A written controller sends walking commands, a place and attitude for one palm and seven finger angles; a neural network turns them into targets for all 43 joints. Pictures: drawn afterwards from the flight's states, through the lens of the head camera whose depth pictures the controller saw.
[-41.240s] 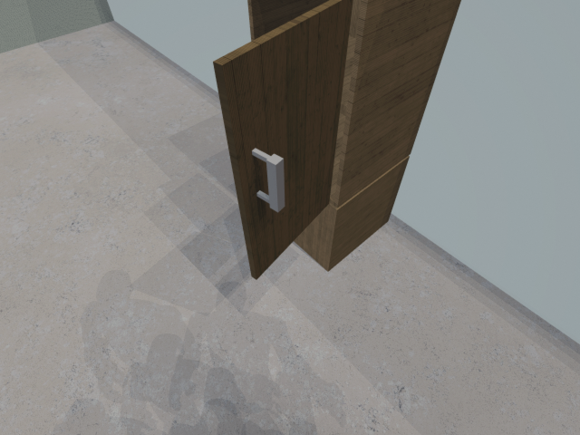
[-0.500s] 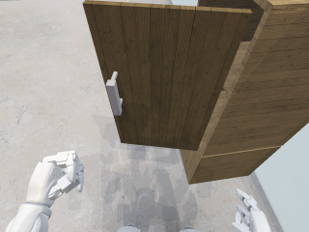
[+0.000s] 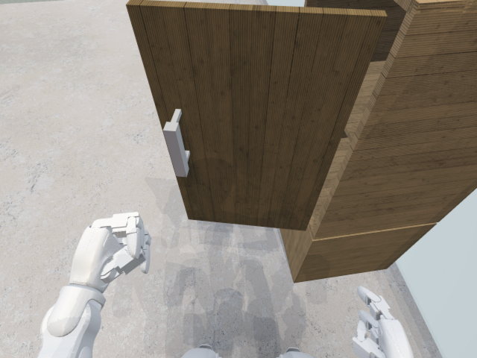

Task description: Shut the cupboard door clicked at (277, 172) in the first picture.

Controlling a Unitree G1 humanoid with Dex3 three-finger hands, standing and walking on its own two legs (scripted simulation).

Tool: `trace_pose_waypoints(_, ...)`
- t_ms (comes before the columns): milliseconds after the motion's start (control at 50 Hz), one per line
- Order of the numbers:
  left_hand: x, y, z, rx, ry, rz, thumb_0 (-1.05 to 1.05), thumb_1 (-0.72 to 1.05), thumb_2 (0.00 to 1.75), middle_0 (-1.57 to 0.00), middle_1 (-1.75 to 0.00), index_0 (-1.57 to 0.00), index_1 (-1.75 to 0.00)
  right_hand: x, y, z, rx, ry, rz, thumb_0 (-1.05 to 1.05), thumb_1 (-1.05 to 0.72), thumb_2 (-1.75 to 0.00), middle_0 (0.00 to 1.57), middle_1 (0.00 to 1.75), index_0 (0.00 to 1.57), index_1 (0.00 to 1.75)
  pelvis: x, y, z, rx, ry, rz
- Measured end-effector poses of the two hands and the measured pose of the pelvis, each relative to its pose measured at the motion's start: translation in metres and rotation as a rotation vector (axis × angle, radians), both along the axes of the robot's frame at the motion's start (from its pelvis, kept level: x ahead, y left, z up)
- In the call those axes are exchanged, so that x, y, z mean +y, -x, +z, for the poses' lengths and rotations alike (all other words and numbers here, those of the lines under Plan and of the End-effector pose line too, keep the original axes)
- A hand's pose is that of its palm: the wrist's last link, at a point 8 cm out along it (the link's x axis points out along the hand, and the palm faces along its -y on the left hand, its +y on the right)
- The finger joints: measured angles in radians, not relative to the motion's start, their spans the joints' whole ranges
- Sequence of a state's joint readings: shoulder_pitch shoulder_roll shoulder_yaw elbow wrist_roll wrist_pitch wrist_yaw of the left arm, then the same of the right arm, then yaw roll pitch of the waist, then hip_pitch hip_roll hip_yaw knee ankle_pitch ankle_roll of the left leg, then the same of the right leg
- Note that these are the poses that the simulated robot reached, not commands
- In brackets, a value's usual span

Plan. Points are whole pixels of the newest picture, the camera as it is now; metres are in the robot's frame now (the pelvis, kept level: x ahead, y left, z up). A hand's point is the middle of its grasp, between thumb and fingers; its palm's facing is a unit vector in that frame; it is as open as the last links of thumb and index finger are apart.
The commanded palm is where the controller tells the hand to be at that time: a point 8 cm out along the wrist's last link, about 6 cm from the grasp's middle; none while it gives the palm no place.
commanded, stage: bring the fist close to the handle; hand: left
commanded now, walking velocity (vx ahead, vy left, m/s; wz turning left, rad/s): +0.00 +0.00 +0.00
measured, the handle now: (179, 143) +0.49 +0.15 +0.07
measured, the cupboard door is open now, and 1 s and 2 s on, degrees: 75 75 66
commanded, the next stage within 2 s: push the door shut along its arc in 1.12 s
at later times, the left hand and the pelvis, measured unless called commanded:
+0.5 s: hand (168, 206) +0.34 +0.14 +0.07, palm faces -0.06 -1.00 -0.03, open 3.1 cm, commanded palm +0.33 +0.19 +0.07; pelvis +0.01 +0.00 +0.01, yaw -1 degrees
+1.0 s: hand (182, 184) +0.39 +0.13 +0.07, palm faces -0.05 -1.00 -0.03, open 3.1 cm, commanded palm +0.36 +0.18 +0.07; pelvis +0.02 -0.01 +0.01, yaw -2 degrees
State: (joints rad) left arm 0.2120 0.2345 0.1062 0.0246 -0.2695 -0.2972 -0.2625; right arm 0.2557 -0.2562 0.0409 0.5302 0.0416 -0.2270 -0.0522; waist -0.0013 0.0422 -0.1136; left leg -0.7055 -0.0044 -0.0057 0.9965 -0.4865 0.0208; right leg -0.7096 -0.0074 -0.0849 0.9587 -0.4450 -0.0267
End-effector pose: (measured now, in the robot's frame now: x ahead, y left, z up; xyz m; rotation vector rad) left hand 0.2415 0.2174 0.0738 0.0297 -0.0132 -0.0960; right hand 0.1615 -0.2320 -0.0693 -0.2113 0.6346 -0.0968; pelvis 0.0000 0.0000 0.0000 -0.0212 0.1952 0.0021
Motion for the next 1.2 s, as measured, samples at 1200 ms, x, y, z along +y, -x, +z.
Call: trace_pose_waypoints(1200, -0.034, -0.121, -0.005, 0.004, 0.006, 0.044, 0.02, 0.90, 0.90, -1.30, -1.50, -1.30, -1.50, -0.026, 0.051, -0.019, 0.290, -0.013, -0.124, 0.01, -0.91, -0.90, 0.21, 0.30, 0.20, 0.30, -0.005, -0.011, 0.012, 0.031, -0.023, -0.033)
